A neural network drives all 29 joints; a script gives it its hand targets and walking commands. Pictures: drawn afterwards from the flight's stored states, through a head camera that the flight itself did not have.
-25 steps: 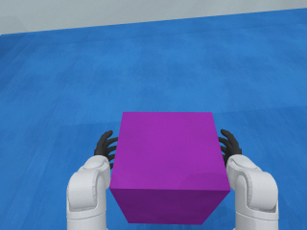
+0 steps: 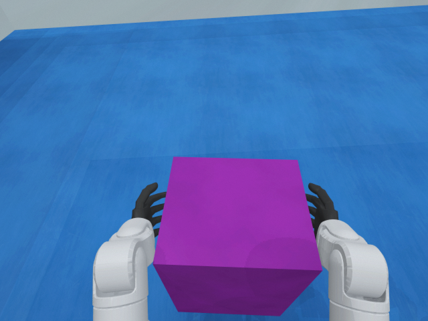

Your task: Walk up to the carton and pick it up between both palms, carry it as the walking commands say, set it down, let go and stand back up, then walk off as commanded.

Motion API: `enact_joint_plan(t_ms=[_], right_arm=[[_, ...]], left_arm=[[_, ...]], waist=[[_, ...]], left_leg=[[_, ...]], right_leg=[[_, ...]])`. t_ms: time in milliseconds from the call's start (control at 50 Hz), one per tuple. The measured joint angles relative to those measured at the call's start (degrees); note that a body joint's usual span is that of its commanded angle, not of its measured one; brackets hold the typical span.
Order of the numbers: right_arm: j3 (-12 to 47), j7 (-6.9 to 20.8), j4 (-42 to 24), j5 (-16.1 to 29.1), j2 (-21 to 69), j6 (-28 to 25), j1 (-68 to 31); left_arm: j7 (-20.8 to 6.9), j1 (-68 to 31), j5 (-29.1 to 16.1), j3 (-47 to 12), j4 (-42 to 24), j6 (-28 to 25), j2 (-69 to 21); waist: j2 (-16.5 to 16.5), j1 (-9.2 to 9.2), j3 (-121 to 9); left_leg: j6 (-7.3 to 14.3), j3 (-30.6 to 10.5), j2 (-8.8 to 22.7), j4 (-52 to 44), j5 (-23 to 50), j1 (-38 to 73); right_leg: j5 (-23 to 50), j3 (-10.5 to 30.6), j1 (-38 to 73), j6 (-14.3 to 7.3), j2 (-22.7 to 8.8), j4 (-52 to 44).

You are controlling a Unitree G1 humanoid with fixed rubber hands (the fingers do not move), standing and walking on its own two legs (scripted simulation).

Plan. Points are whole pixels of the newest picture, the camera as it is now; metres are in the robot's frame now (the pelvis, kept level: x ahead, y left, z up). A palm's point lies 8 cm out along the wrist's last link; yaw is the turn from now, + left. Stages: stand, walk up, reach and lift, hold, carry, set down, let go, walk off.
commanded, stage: carry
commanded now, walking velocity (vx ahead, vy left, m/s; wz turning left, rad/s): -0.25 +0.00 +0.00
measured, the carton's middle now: (231, 243) +0.27 +0.00 +0.01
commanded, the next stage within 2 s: none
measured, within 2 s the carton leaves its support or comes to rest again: neither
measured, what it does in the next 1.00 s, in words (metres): walks backwards: left foot, then right foot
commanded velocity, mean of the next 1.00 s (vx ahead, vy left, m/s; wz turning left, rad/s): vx -0.25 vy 0.00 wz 0.00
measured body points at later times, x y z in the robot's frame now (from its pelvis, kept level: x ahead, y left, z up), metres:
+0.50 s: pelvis -0.18 +0.02 +0.01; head -0.17 +0.05 +0.46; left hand +0.08 +0.20 +0.07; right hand +0.10 -0.10 +0.08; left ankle -0.16 +0.13 -0.73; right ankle -0.17 -0.10 -0.65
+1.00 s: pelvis -0.37 +0.00 +0.01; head -0.36 -0.02 +0.46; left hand -0.08 +0.14 +0.10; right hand -0.09 -0.16 +0.08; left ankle -0.40 +0.14 -0.68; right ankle -0.31 -0.10 -0.73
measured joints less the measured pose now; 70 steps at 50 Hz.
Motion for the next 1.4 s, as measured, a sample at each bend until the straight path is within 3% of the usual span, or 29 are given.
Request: enact_joint_plan(t_ms=[40,60,120,160,280,340,380,440,480,520,640,700,740,800,860,900,1020,1100,1120,1140,1180,1220,1260,1360,1400], right_arm=[[0.1,0.0,0.0,0.0,-0.1,0.5,1.5],[0.1,-0.1,-0.1,0.1,-0.1,0.8,1.8],[0.3,-0.7,-0.2,0.9,-0.1,1.0,1.3],[0.3,-1.0,-0.2,1.2,0.0,1.0,0.3],[-0.7,-1.1,0.9,1.2,0.2,1.0,-2.0],[-0.8,-1.0,1.7,1.0,0.3,1.0,-2.4],[0.1,-0.9,3.0,0.9,0.3,0.3,-2.0],[1.6,-0.8,3.8,0.6,0.1,0.3,-0.6],[1.7,-0.7,2.7,0.5,0.0,0.3,0.0],[1.2,-0.6,1.7,0.6,0.1,0.0,-0.1],[0.4,-0.2,-0.7,0.6,0.2,-0.3,-1.2],[0.4,-0.1,-0.9,0.1,0.2,0.0,-1.1],[0.1,0.0,-0.4,0.0,0.1,-0.1,-0.7],[0.2,-0.1,-0.5,0.1,-0.1,0.7,1.6],[0.4,-0.7,-0.7,1.0,-0.1,1.0,1.5],[0.5,-1.1,-0.7,1.3,-0.1,0.9,0.6],[-0.5,-1.3,0.2,1.5,0.2,0.8,-1.8],[-0.4,-1.1,1.4,1.3,0.3,0.8,-2.3],[0.1,-1.0,2.3,1.1,0.3,0.4,-2.0],[0.8,-1.0,3.0,1.0,0.3,0.3,-1.6],[1.7,-0.9,3.3,0.7,0.1,0.4,-0.6],[1.9,-0.8,2.4,0.6,0.0,0.6,0.1],[1.6,-0.7,1.6,0.7,0.1,0.4,0.1],[1.0,-0.4,0.5,0.6,0.2,-0.1,-0.8],[0.8,-0.3,0.6,0.3,0.2,0.1,-0.8]], left_arm=[[-0.3,0.8,0.3,-0.8,0.9,0.3,0.1],[-0.4,1.2,0.4,-1.1,1.0,0.5,0.2],[-0.6,1.6,0.8,-0.9,-0.2,0.7,0.2],[-0.8,1.2,0.9,-0.4,-0.8,0.7,0.1],[-1.1,-0.6,1.6,0.4,-0.1,0.7,-0.1],[-1.3,-0.6,1.8,0.6,0.2,0.8,0.0],[-1.3,0.1,1.6,1.3,0.4,0.7,0.1],[-1.1,2.2,1.0,1.3,0.1,0.9,0.3],[-0.6,2.4,0.5,0.9,-0.5,0.9,0.3],[-0.1,1.8,0.2,0.6,-1.1,0.7,0.3],[0.6,-0.1,-0.4,0.6,-2.8,0.5,0.1],[0.5,-0.5,-0.4,0.8,-2.2,0.6,0.0],[0.2,-0.3,-0.2,0.3,-0.9,0.1,0.0],[-0.2,1.1,0.3,-1.0,0.2,0.5,0.2],[-0.5,1.7,0.7,-1.0,-0.7,0.8,0.2],[-0.7,1.4,0.8,-0.5,-1.4,0.8,0.2],[-1.1,-0.3,1.5,0.2,-1.1,0.7,0.0],[-1.2,-0.3,1.7,0.7,-0.7,0.9,0.0],[-1.2,0.2,1.6,1.0,-0.5,0.8,0.1],[-1.2,1.1,1.5,1.2,-0.5,0.9,0.2],[-1.1,2.4,1.0,1.3,-0.7,1.2,0.3],[-0.7,2.8,0.5,0.9,-1.2,1.2,0.4],[-0.1,2.4,0.1,0.6,-1.6,1.1,0.3],[0.4,0.7,-0.3,0.9,-2.2,1.0,0.2],[0.4,0.2,-0.3,1.0,-1.6,1.0,0.1]], waist=[[-1.0,-0.87,0.4],[-1.3,-1.26,0.7],[-1.4,-2.33,1.1],[-1.6,-2.66,0.8],[-2.9,-1.99,-1.1],[-3.2,-1.42,-1.5],[-4.8,-0.94,-1.0],[-3.7,0.24,0.0],[-3.3,0.98,0.7],[-3.2,1.58,1.3],[-2.0,1.31,1.0],[-1.3,0.62,0.2],[0.0,0.18,0.4],[-1.1,-1.03,1.0],[-1.3,-2.17,1.5],[-1.4,-2.66,1.4],[-2.8,-2.3,-0.3],[-3.8,-1.56,-0.7],[-4.5,-1.31,-0.5],[-4.5,-0.95,-0.3],[-3.7,-0.1,0.2],[-3.4,0.75,0.6],[-3.3,1.42,0.7],[-2.4,1.14,-0.7],[-2.0,0.67,-1.5]], left_leg=[[-0.5,-1.2,-2.2,12.4,-11.0,-3.1],[-0.7,-2.1,-3.3,19.1,-12.9,-4.3],[-1.6,-3.2,-4.8,33.2,-13.8,-5.5],[-2.3,-2.9,-4.7,35.0,-14.8,-4.0],[-2.0,-0.8,-4.2,17.0,-18.1,6.6],[-0.6,0.3,-4.2,1.3,-11.7,13.7],[0.8,0.5,-5.0,-0.6,-6.1,13.0],[1.9,-0.3,-3.0,0.0,-4.7,11.1],[1.9,-0.9,-2.1,-0.8,-3.1,10.1],[1.9,-1.2,-1.7,-1.6,-1.2,9.0],[1.5,-1.1,-0.6,-2.7,3.5,4.5],[0.8,-0.6,-0.4,-2.9,5.8,2.2],[0.0,-0.7,0.1,-1.2,4.0,0.6],[-0.7,-1.9,-3.0,15.7,-12.5,-3.1],[-1.4,-3.0,-5.1,31.5,-14.9,-4.7],[-2.2,-2.9,-5.1,34.4,-15.8,-3.5],[-2.1,-1.1,-4.5,17.4,-18.6,6.7],[0.0,0.1,-4.8,-1.2,-8.4,14.3],[0.7,0.1,-5.1,-1.0,-6.5,13.4],[1.3,-0.1,-4.8,-0.3,-5.8,12.5],[1.9,-0.7,-3.4,0.0,-5.0,11.3],[1.9,-1.2,-2.4,-0.9,-3.5,10.5],[1.8,-1.4,-2.0,-1.9,-1.7,9.6],[1.5,-1.3,-1.4,-2.6,1.7,6.2],[1.1,-1.1,-1.2,-2.3,2.6,4.8]], right_leg=[[0.2,0.6,-0.9,-1.1,-1.5,0.9],[0.7,0.9,-1.1,-1.2,-2.1,0.7],[2.6,1.6,-2.4,-1.0,-3.2,0.4],[3.8,1.8,-4.0,-1.0,-3.7,0.6],[7.2,1.2,-9.3,-0.5,-5.0,1.4],[9.2,0.5,-12.0,0.3,-5.1,1.9],[6.0,0.9,-13.8,1.5,-5.7,3.9],[-8.4,1.8,-17.9,2.9,-2.7,20.7],[-9.3,1.9,-19.1,3.4,-1.7,30.8],[-9.4,1.7,-18.0,4.1,-1.5,34.2],[-12.1,0.7,-7.1,3.7,-1.0,17.9],[-6.5,-0.1,0.1,3.0,-0.7,2.7],[-0.8,0.0,0.4,1.0,-0.1,-0.6],[0.3,1.0,-1.3,-0.9,-2.0,0.9],[2.2,1.9,-2.5,-0.9,-3.2,0.5],[3.4,2.1,-3.9,-0.9,-3.6,0.7],[6.9,1.4,-9.0,-0.7,-4.8,1.4],[9.5,0.6,-12.6,0.4,-5.1,2.2],[7.6,0.9,-13.4,1.2,-5.3,3.1],[1.0,1.1,-14.5,2.0,-4.7,6.5],[-8.0,1.6,-17.2,2.7,-2.7,18.7],[-9.0,1.6,-18.2,3.2,-1.8,28.4],[-8.6,1.4,-16.7,3.9,-1.9,30.7],[-10.7,0.7,-6.8,3.8,-1.9,15.8],[-7.1,-0.1,-1.3,3.4,-1.6,5.2]])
